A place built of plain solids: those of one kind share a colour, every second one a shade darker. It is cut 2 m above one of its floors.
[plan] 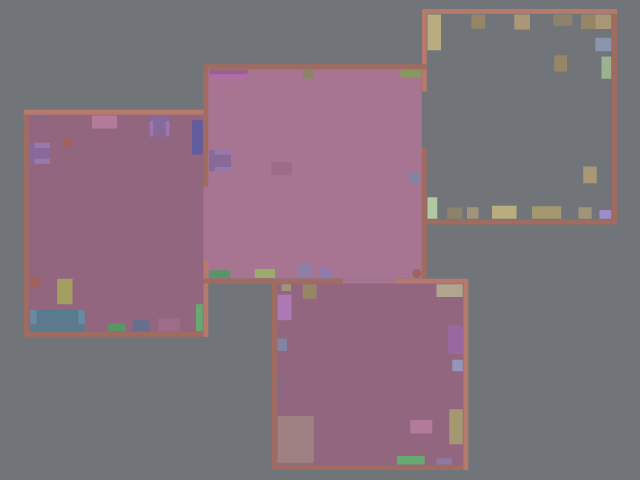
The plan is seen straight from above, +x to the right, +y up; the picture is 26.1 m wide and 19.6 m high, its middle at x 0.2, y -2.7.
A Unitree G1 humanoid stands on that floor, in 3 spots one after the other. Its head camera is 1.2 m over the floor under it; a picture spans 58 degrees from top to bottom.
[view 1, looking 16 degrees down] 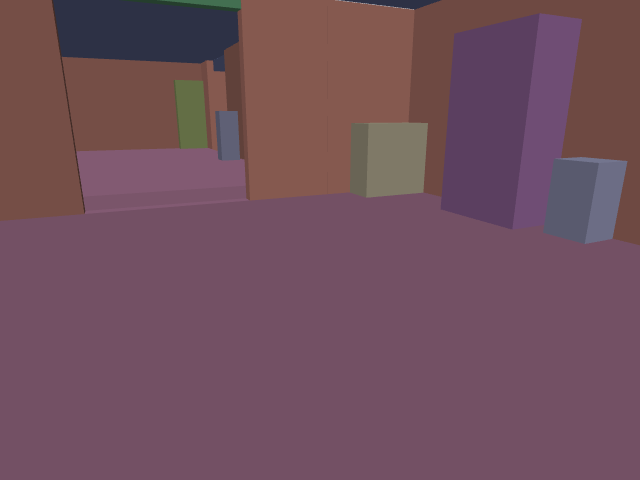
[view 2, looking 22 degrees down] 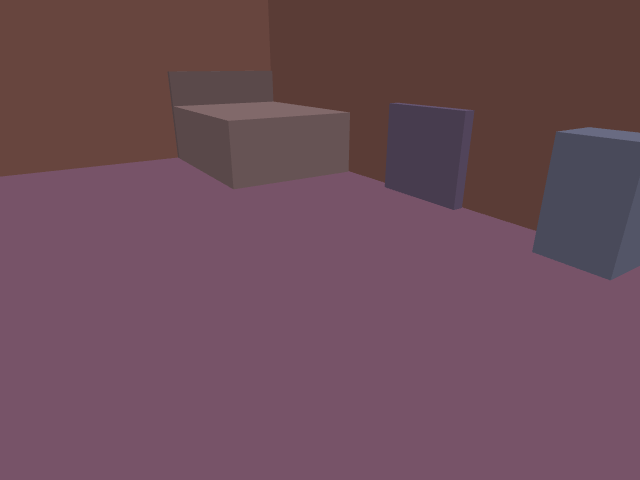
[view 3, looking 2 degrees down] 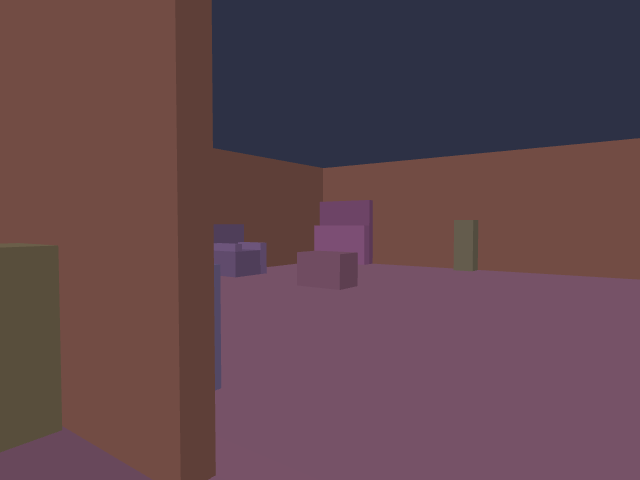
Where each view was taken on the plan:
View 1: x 1.57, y -10.62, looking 65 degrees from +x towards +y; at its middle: floor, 4.35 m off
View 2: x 1.57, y -5.73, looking -123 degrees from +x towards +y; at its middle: floor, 3.20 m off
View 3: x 2.73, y -5.63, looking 126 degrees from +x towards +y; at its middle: hall_bench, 11.69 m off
